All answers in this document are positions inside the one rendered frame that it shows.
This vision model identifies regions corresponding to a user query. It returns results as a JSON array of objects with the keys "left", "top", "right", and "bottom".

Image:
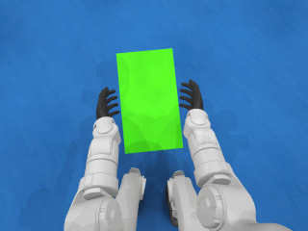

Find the right robot forearm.
[{"left": 183, "top": 109, "right": 256, "bottom": 209}]

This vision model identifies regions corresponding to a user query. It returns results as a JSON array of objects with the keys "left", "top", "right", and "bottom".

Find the right robot foot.
[{"left": 166, "top": 186, "right": 179, "bottom": 227}]

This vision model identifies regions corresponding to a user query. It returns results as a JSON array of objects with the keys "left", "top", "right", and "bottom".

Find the robot left hand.
[{"left": 96, "top": 87, "right": 119, "bottom": 120}]

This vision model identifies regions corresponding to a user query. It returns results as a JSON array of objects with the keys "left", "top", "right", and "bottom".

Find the robot right hand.
[{"left": 179, "top": 79, "right": 204, "bottom": 111}]

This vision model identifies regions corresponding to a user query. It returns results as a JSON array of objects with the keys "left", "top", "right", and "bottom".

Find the left robot upper arm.
[{"left": 64, "top": 195, "right": 124, "bottom": 231}]

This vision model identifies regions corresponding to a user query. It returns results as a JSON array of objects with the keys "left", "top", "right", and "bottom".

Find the left robot forearm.
[{"left": 64, "top": 116, "right": 121, "bottom": 221}]

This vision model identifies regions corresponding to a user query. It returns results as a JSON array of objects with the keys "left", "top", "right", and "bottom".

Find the right robot shin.
[{"left": 170, "top": 170, "right": 192, "bottom": 218}]

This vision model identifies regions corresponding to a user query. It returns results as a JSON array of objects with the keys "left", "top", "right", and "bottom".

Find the right robot upper arm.
[{"left": 196, "top": 183, "right": 293, "bottom": 231}]

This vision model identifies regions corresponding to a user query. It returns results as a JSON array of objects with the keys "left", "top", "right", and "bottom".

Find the carton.
[{"left": 116, "top": 48, "right": 184, "bottom": 154}]

